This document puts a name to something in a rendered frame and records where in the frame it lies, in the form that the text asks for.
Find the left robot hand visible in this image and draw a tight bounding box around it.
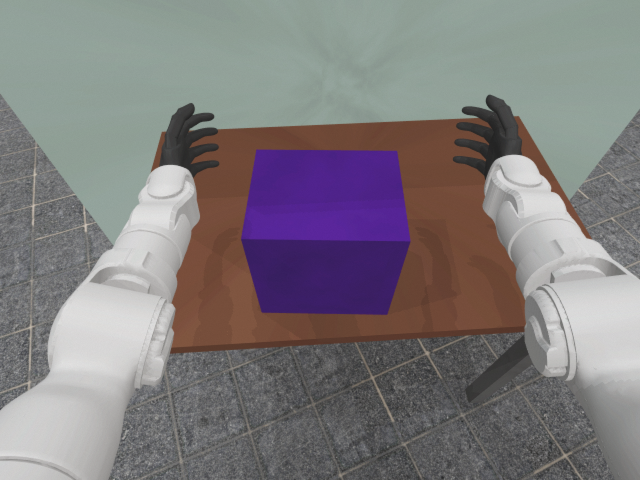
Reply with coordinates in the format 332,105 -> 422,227
159,103 -> 219,178

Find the carton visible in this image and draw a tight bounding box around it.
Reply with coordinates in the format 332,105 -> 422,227
241,150 -> 411,315

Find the robot right upper arm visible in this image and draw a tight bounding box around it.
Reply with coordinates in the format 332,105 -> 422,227
524,274 -> 640,480

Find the table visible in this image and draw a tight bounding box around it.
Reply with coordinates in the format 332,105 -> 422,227
151,116 -> 592,403

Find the right robot forearm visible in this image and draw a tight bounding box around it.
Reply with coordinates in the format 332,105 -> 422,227
482,155 -> 640,300

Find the right robot hand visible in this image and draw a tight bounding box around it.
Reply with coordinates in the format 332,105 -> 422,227
453,95 -> 522,180

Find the robot left upper arm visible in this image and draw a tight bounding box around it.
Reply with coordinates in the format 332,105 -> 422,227
0,282 -> 176,480

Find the left robot forearm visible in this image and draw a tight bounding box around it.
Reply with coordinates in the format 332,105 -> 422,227
48,165 -> 200,370

